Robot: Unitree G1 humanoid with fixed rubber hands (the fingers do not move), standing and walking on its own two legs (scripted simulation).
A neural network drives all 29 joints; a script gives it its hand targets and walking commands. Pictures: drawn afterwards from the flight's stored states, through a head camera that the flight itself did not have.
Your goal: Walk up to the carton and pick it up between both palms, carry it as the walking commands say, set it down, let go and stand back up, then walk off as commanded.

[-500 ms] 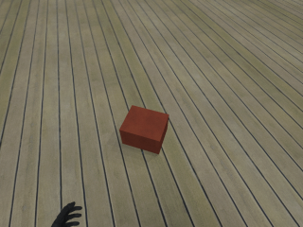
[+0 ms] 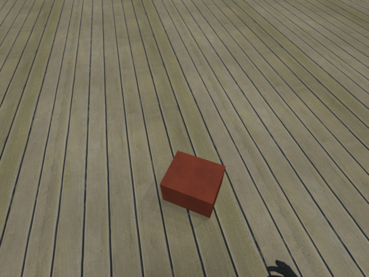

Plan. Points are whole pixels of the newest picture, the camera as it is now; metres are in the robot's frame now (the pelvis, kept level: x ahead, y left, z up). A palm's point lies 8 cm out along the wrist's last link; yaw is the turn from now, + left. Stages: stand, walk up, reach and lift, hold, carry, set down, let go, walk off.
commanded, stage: walk up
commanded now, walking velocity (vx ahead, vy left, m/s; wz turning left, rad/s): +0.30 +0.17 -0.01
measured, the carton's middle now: (193, 183) +0.69 -0.02 -0.68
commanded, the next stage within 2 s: none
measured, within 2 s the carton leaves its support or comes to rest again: neither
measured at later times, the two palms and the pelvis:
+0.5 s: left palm out of the picture +0.12 +0.26 -0.09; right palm out of the picture +0.15 -0.23 -0.13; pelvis +0.09 +0.00 +0.01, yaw -1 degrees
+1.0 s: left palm (72, 242) +0.23 +0.30 -0.13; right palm (268, 242) +0.24 -0.19 -0.12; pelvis +0.16 +0.05 +0.00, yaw -1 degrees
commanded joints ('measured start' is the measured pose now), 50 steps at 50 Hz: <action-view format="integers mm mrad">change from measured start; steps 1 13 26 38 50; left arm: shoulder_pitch -75 -121 -60 -149 -152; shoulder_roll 75 34 142 57 35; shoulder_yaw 40 7 66 29 24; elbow -31 19 54 7 59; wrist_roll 33 19 42 3 6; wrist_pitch -3 4 -21 46 44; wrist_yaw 23 -1 18 22 34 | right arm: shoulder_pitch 362 209 64 176 146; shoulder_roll -235 -174 -43 -134 -69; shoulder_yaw -78 -67 -18 -41 -41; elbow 105 23 -27 25 0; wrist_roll -2 -8 7 5 12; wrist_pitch -37 -14 -12 -45 8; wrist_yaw -40 -57 -11 -77 -82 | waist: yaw -96 -35 32 -48 16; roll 187 129 -236 157 15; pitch -196 -48 -7 18 -100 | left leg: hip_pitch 626 235 -42 364 235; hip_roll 344 140 -8 259 121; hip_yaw -378 -151 37 -139 -136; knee -167 -164 170 -86 -63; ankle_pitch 269 -60 -147 1079 325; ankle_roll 190 168 13 164 134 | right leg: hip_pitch -457 -41 205 -300 129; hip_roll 4 83 -177 22 1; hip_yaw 48 -101 5 34 24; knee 644 5 -177 533 -122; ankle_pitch -263 -23 350 -147 271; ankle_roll -52 -14 -138 -11 -44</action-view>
